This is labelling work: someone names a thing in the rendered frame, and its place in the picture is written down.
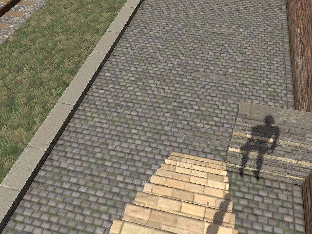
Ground stairs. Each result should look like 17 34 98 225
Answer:
108 151 239 234

